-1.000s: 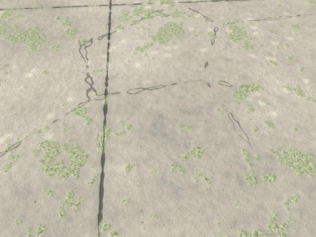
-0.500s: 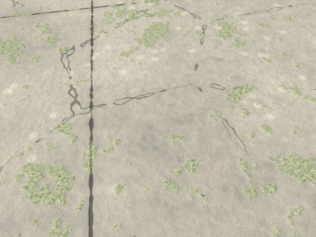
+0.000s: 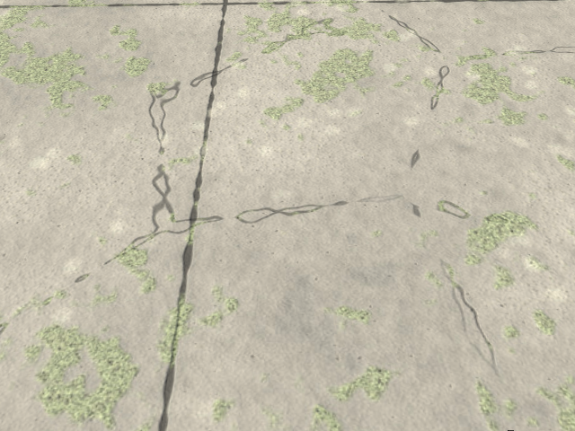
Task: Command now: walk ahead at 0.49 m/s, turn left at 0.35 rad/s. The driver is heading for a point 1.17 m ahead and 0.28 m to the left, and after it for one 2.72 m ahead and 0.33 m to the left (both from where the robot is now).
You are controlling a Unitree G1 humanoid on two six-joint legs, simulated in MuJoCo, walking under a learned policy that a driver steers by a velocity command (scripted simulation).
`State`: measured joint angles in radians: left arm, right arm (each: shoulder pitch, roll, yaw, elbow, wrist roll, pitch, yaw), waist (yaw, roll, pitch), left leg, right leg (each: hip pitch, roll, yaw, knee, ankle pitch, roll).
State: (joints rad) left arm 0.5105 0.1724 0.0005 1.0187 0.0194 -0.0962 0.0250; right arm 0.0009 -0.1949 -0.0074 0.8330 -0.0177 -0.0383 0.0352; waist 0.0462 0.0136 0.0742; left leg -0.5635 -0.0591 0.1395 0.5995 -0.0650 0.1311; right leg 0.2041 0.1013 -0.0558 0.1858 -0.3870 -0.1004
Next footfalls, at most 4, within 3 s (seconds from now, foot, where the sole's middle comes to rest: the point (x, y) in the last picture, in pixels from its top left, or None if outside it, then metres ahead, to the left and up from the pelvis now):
0.04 left None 0.18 0.04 -0.76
0.58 right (346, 389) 0.53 -0.06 -0.76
1.10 left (220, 338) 0.65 0.24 -0.76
1.64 right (245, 228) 0.98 0.21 -0.76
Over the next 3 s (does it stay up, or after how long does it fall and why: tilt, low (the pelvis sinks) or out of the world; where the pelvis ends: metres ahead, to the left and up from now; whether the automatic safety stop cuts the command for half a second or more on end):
stays up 1.50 0.26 0.02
